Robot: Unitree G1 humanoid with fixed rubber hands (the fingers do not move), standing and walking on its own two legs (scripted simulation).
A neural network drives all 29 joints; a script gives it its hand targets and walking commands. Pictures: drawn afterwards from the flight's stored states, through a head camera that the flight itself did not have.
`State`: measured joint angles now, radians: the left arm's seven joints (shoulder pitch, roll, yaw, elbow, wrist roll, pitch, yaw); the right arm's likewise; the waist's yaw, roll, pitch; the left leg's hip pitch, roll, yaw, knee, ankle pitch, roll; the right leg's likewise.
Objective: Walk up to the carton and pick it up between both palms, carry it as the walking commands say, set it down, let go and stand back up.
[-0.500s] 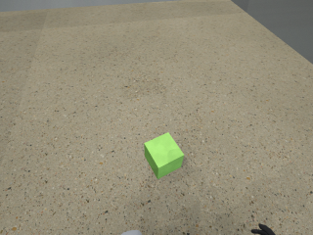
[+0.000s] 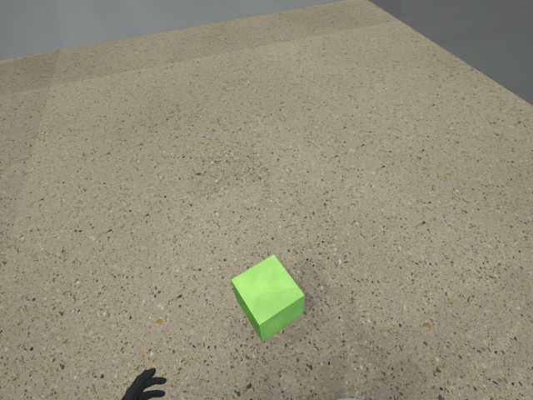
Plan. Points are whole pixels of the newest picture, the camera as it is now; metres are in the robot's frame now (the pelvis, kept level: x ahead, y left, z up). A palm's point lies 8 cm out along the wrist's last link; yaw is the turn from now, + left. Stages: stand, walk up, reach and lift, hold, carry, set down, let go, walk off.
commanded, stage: walk up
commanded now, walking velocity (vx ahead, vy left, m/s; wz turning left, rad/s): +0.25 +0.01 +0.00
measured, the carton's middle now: (268, 297) +0.56 +0.04 -0.68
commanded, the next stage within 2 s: none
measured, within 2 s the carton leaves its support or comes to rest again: neither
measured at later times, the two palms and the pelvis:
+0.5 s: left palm (121, 371) +0.19 +0.28 -0.12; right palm out of the picture +0.12 -0.24 -0.10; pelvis +0.09 +0.03 +0.01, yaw -1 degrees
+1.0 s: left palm (159, 344) +0.24 +0.22 -0.12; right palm out of the picture +0.10 -0.32 -0.10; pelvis +0.13 -0.03 +0.01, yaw +6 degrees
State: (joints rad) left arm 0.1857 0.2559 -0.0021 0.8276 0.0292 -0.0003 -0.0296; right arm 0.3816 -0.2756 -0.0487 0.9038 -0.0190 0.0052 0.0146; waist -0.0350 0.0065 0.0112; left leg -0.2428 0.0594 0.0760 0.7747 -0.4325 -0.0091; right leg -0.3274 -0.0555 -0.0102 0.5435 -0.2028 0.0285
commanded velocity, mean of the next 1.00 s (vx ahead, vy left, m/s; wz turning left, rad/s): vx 0.12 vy -0.09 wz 0.16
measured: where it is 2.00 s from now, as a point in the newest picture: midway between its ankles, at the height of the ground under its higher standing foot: outside the picture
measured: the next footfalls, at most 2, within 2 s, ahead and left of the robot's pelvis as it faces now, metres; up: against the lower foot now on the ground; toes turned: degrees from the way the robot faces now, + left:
left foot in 0.24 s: +0.12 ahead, +0.14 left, +0.00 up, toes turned +4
right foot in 0.56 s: +0.17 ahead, -0.10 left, +0.00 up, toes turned -3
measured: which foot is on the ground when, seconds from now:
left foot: up 0.00-0.22, down 0.24-1.00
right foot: down 0.00-0.26, up 0.28-0.54, down 0.56-0.74, up 0.76-1.00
